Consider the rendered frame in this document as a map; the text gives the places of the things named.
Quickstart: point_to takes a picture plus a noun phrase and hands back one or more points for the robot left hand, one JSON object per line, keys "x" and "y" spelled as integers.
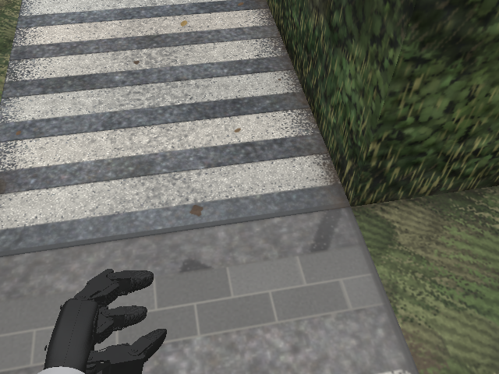
{"x": 86, "y": 320}

